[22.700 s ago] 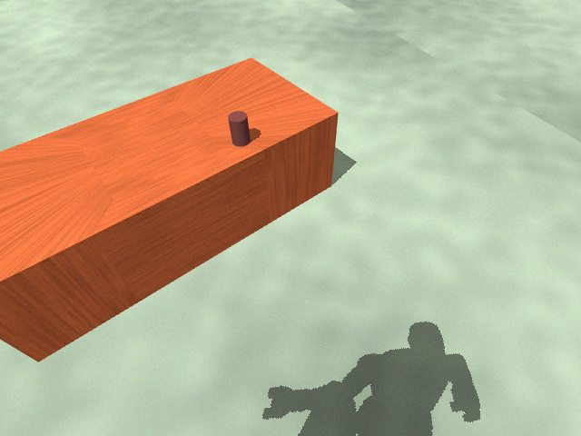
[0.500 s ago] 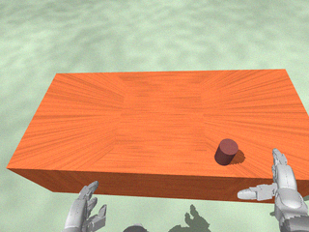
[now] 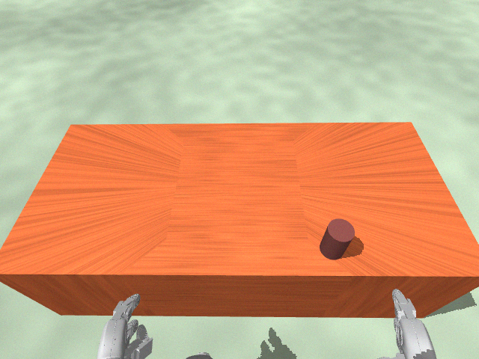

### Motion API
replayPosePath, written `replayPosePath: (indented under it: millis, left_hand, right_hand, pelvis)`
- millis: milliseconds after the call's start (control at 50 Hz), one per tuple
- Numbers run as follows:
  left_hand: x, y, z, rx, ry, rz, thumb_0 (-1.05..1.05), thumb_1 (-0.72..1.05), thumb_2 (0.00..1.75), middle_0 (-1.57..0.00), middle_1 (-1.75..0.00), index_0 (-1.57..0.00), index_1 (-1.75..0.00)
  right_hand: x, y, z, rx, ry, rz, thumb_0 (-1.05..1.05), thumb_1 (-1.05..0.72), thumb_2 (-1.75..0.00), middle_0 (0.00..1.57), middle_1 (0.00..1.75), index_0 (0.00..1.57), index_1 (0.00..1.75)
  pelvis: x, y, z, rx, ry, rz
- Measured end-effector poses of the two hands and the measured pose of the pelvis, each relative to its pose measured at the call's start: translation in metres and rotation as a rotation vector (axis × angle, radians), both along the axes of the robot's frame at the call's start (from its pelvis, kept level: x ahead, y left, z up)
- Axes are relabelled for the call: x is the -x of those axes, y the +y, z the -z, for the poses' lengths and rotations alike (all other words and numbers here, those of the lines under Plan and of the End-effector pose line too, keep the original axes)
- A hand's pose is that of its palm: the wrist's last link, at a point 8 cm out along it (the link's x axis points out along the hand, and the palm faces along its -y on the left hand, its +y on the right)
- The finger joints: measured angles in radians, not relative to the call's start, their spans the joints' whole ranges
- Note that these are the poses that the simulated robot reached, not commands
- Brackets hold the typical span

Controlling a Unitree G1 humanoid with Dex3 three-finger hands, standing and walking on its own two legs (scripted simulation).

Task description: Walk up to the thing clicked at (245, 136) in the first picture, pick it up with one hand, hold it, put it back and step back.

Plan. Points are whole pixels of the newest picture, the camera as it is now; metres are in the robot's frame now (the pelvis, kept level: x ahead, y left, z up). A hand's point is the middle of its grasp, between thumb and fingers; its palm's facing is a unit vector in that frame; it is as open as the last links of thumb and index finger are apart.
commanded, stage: home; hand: right
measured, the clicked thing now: (336, 239) +0.46 -0.22 -0.25
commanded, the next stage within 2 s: stand in 1.76 s
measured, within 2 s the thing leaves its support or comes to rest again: neither
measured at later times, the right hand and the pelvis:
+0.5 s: hand (380, 346) +0.17 -0.19 -0.06, palm faces +0.11 +0.95 -0.28, open 17.5 cm; pelvis +0.00 -0.01 +0.00, yaw +0 degrees
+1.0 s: hand (381, 341) +0.18 -0.20 -0.07, palm faces +0.10 +0.96 -0.28, open 17.5 cm; pelvis +0.01 -0.02 +0.00, yaw +1 degrees
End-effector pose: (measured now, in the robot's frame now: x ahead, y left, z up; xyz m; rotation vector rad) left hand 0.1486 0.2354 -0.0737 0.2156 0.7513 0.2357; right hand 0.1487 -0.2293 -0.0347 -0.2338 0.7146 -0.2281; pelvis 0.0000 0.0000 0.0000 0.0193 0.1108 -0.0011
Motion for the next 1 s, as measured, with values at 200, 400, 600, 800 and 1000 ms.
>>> replayPosePath:
  millis: [200, 400, 600, 800, 1000]
  left_hand:
    - [0.003, 0.000, -0.006, -0.013, -0.045, 0.015, 0.02, 0.90, 0.90, -0.20, -0.30, -0.21, -0.30]
    - [0.003, -0.009, -0.005, -0.020, -0.050, 0.017, 0.02, 0.90, 0.90, -0.20, -0.30, -0.21, -0.30]
    - [0.001, -0.018, -0.006, -0.022, -0.052, 0.015, 0.02, 0.90, 0.90, -0.20, -0.30, -0.21, -0.30]
    - [-0.003, -0.021, -0.007, -0.021, -0.054, 0.023, 0.02, 0.90, 0.90, -0.20, -0.30, -0.21, -0.30]
    - [-0.005, -0.018, -0.006, -0.021, -0.053, 0.018, 0.02, 0.90, 0.90, -0.20, -0.30, -0.21, -0.30]
  right_hand:
    - [0.008, 0.002, 0.001, -0.014, 0.017, -0.003, -0.01, 0.55, -0.05, 0.06, 0.05, 0.06, 0.05]
    - [0.007, -0.008, 0.001, -0.004, 0.023, -0.002, -0.01, 0.55, -0.05, 0.06, 0.05, 0.06, 0.05]
    - [-0.002, -0.015, 0.001, -0.011, 0.020, -0.011, -0.01, 0.55, -0.04, 0.06, 0.05, 0.06, 0.05]
    - [-0.006, -0.019, 0.001, -0.011, 0.034, -0.017, -0.01, 0.55, -0.04, 0.06, 0.05, 0.06, 0.05]
    - [-0.008, -0.016, 0.001, -0.014, 0.045, -0.018, -0.01, 0.55, -0.04, 0.06, 0.05, 0.06, 0.05]
  pelvis:
    - [0.006, -0.002, -0.001, -0.002, -0.006, 0.000]
    - [0.005, -0.009, 0.000, -0.008, -0.004, -0.001]
    - [0.000, -0.017, 0.000, -0.016, 0.000, -0.005]
    - [-0.004, -0.021, 0.000, -0.021, 0.005, -0.007]
    - [-0.007, -0.018, 0.000, -0.021, 0.011, -0.006]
